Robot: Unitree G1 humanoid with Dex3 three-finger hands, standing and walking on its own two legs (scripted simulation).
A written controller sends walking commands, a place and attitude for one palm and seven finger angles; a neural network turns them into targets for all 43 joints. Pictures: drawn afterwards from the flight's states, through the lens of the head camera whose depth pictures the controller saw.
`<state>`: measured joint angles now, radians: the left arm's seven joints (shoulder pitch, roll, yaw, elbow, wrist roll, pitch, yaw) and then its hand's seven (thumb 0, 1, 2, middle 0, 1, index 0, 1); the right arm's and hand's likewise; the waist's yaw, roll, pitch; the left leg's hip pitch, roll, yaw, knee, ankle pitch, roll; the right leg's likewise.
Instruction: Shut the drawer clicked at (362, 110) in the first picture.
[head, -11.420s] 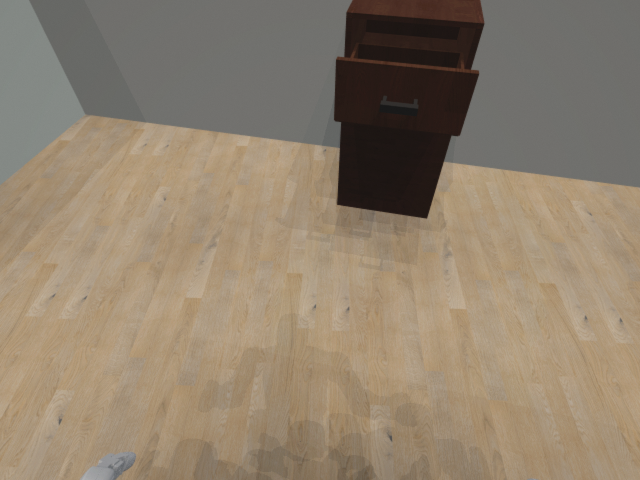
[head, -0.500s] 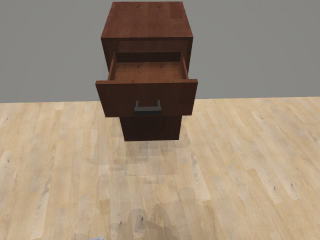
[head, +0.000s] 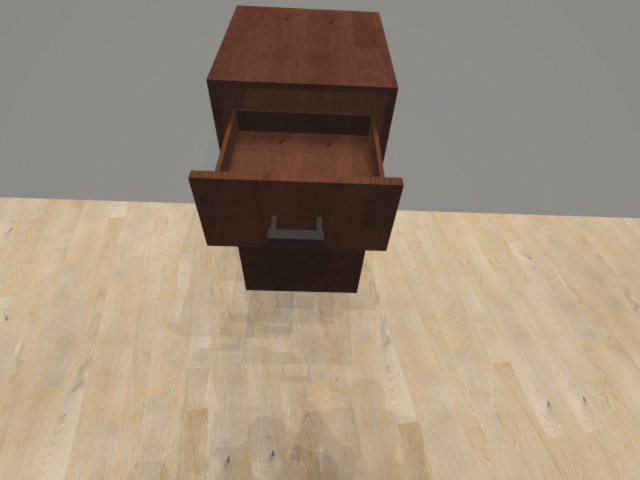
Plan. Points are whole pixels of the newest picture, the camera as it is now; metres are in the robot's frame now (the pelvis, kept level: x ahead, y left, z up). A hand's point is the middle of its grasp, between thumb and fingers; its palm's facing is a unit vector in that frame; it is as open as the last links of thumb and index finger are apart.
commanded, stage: shuffle to correct the standing spot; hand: left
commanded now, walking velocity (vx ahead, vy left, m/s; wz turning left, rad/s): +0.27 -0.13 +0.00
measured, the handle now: (296, 229) +0.53 +0.08 -0.05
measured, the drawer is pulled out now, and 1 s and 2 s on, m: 0.30 0.30 0.30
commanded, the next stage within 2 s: come to a stop and stand still in 0.88 s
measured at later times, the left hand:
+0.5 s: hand out of the picture +0.08 +0.13 -0.19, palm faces +0.04 -0.99 -0.12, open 7.4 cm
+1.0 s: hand (305, 451) +0.20 +0.03 -0.16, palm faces +0.11 -0.99 -0.14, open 7.4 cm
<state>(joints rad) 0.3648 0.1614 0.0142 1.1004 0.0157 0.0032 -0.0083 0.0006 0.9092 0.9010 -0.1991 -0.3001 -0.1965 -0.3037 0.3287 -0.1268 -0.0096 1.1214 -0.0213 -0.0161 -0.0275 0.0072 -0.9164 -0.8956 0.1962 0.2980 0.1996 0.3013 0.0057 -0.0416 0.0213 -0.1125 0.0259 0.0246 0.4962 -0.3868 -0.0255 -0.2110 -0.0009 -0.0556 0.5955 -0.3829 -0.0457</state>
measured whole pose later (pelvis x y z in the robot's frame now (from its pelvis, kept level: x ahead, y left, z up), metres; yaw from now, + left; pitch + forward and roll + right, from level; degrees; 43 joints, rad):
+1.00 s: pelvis +0.23 -0.12 +0.01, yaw +2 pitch +0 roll +1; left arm 0.37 0.11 0.01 1.06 0.02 -0.04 0.01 0.00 0.90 0.90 -0.20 -0.30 -0.20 -0.30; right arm 0.22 -0.17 -0.05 1.02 -0.02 0.00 0.00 0.01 -0.92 -0.90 0.19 0.30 0.20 0.30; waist 0.02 -0.02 0.04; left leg -0.43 0.04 0.12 0.81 -0.38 -0.01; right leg -0.15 -0.02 -0.10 0.43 -0.27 -0.03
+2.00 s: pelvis +0.28 -0.16 +0.01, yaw +2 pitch -1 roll +1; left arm 0.37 0.10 -0.01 1.14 0.00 -0.01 0.04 0.00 0.91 0.90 -0.20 -0.30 -0.20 -0.30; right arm 0.31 -0.11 0.02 1.17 0.00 0.01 -0.04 0.01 -0.91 -0.90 0.20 0.30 0.20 0.30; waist 0.01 -0.02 0.04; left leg -0.20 0.04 0.11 0.39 -0.17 -0.02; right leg -0.04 0.04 -0.10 0.37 -0.32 -0.07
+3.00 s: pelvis +0.29 -0.11 +0.00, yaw +0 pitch +0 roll +0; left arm 0.30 0.18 -0.02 1.00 0.01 0.01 0.04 0.00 0.91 0.90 -0.20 -0.30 -0.20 -0.30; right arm 0.29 -0.16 0.02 1.06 -0.01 -0.02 -0.03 0.01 -0.93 -0.90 0.20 0.30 0.20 0.30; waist 0.01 -0.02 0.03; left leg -0.24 -0.03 0.11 0.50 -0.27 0.06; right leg -0.10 -0.03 -0.04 0.47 -0.38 0.00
